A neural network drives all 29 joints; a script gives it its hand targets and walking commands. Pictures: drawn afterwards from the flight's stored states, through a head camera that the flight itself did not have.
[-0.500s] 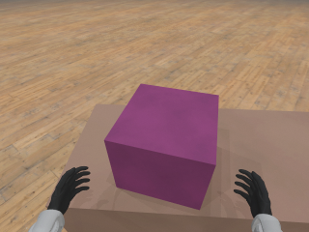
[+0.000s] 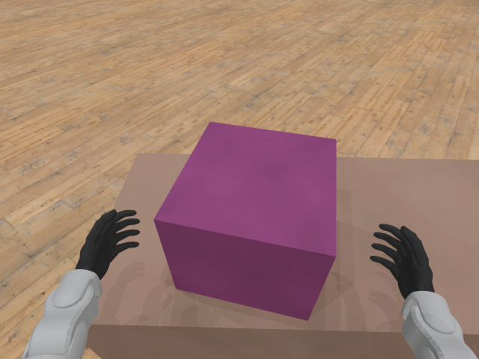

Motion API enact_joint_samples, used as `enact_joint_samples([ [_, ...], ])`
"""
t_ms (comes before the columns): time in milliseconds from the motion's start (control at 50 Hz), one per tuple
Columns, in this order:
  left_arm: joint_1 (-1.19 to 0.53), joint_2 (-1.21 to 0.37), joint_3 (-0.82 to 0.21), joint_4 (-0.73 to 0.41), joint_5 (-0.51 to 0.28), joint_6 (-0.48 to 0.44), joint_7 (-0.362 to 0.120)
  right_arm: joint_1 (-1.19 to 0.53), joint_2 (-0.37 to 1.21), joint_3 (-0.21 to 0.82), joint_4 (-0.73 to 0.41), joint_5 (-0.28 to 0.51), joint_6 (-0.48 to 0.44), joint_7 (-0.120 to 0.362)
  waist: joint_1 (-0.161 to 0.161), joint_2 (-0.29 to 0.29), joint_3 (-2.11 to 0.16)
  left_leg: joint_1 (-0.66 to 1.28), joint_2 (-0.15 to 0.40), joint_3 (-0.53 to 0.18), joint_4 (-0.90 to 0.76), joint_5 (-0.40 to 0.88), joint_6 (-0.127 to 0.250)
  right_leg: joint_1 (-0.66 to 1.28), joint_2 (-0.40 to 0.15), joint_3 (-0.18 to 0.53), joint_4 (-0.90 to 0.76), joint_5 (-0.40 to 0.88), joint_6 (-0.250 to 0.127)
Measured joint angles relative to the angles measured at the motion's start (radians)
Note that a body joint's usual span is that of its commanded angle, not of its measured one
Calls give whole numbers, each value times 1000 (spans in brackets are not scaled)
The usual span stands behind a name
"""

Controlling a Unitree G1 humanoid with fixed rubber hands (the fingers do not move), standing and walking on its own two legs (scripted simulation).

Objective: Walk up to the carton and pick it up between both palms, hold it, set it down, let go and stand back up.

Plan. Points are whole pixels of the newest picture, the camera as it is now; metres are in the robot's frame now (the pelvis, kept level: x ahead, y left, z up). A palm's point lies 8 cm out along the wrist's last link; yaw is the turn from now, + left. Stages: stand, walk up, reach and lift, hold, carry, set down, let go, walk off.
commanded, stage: reach and lift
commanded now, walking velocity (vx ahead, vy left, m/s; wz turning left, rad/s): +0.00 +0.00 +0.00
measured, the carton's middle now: (255, 214) +0.43 -0.02 -0.01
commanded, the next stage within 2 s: none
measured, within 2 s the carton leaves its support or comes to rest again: neither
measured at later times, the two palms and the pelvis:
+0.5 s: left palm (113, 201) +0.36 +0.22 +0.12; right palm (415, 230) +0.30 -0.26 +0.10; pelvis -0.01 +0.00 +0.00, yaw +0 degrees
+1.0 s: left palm (125, 153) +0.43 +0.21 +0.16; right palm (413, 182) +0.37 -0.27 +0.14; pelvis -0.01 -0.01 +0.00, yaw +1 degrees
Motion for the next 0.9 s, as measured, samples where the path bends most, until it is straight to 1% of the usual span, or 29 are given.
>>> enact_joint_samples([
  [220, -198, -4, 11, 124, 15, 77, 5, -182, -28, -8, 123, 13, 50, 12, -19, -2, -21, -29, -5, 4, -4, 16, 3, -33, -4, 7, 3, 13, 3],
  [400, -348, 7, 15, 243, 27, 110, 7, -332, -48, 0, 250, 24, 66, 17, -35, -8, -39, -53, -5, 0, -5, 24, 0, -57, -3, 5, 4, 19, 0],
  [640, -533, 39, -6, 421, 28, 113, 3, -525, -68, 25, 437, 42, 68, 21, -58, -16, -68, -88, -2, -12, 0, 28, -5, -85, 0, -5, 1, 23, -6],
  [900, -754, 72, -84, 656, -4, 85, 3, -755, -97, 57, 680, 66, 58, 36, -82, -15, -107, -154, -3, -24, 19, 28, -5, -142, -1, -15, 8, 26, -5],
])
